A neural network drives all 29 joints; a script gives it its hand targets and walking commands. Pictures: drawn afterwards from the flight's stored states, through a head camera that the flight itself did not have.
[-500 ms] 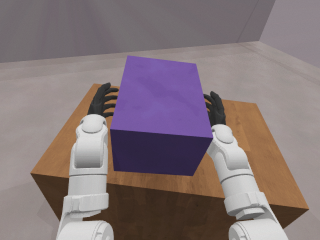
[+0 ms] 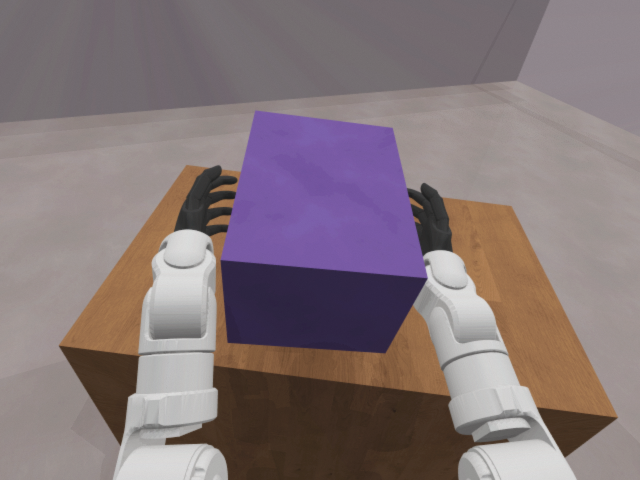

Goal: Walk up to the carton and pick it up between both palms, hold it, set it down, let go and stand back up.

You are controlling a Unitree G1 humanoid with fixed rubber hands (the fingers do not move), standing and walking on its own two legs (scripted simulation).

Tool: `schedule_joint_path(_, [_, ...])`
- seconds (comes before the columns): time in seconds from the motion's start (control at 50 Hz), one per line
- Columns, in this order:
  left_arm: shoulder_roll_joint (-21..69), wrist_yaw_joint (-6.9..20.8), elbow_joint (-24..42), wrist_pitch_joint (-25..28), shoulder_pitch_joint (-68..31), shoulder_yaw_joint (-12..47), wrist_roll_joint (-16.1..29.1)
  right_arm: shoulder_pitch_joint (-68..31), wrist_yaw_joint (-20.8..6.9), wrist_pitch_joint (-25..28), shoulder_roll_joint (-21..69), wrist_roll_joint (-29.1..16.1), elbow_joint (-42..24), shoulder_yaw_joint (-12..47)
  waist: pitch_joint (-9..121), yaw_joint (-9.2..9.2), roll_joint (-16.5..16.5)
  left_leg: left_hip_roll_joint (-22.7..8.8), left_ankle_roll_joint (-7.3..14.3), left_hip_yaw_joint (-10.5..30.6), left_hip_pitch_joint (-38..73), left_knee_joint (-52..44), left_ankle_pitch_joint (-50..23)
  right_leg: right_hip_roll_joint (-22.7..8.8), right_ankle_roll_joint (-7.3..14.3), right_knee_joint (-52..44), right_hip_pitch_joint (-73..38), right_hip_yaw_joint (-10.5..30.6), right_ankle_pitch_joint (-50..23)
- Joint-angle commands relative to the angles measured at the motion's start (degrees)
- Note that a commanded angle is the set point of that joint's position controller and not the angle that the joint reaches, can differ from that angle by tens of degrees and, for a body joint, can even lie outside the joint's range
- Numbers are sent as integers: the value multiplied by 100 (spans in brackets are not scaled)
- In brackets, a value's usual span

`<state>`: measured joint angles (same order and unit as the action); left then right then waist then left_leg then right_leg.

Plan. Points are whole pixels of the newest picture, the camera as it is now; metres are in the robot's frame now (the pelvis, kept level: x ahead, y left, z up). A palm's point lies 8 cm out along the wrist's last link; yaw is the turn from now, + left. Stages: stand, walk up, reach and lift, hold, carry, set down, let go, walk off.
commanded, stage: hold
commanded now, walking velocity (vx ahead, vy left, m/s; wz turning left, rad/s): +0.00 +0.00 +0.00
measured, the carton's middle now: (317, 226) +0.40 +0.00 +0.16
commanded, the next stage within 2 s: none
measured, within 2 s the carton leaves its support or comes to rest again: neither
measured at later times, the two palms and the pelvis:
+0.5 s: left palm (193, 227) +0.36 +0.15 +0.19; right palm (431, 242) +0.36 -0.14 +0.18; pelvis +0.00 +0.00 +0.00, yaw +1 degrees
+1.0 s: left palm (194, 226) +0.36 +0.14 +0.19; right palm (431, 242) +0.36 -0.14 +0.18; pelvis +0.00 +0.00 +0.00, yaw +0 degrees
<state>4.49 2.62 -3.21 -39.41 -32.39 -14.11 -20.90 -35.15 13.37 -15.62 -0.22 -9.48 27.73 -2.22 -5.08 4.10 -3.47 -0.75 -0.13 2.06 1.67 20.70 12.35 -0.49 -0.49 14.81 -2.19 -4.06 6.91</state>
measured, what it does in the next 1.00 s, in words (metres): stands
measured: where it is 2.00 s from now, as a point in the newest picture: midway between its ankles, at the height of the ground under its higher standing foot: outside the picture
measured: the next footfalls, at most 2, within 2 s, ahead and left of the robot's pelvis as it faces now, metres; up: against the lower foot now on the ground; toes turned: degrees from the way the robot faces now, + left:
none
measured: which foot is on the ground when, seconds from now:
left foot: down 0.00-1.00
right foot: down 0.00-1.00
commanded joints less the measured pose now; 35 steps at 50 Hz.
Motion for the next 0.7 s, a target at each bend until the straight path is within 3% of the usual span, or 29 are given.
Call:
schedule_joint_path(0.0, [3059,728,263,264,-3259,2579,829,-4270,-668,495,3074,-341,-1778,2377,2208,59,454,303,-158,-349,14,-286,-1785,367,-89,16,-859,-205,-881])
schedule_joint_path(0.08, [3048,722,284,268,-3295,2618,852,-4296,-659,509,3061,-345,-1812,2382,2265,76,464,302,-175,-340,60,-255,-1866,374,-88,19,-860,-215,-924])
schedule_joint_path(0.14, [3086,657,166,266,-3621,2621,938,-4599,-690,476,3115,-254,-1604,2195,2215,23,527,268,-191,-337,-51,-291,-1636,368,-102,24,-758,-206,-532])
schedule_joint_path(0.24, [3061,698,90,257,-3527,2512,917,-4562,-642,453,3125,-309,-1550,2237,2365,68,434,317,-203,-344,24,-206,-1885,375,-165,67,-962,-190,-960])
schedule_joint_path(0.42, [2997,775,73,265,-3550,2432,869,-4517,-621,423,3137,-320,-1516,2218,2263,98,428,340,-216,-332,-57,-231,-1895,364,-190,75,-1067,-205,-1108])
schedule_joint_path(0.68, [3103,692,-28,307,-3719,2476,909,-4669,-686,460,3134,-261,-1413,2110,2299,73,492,299,-208,-322,-38,-260,-1732,383,-136,42,-832,-212,-696])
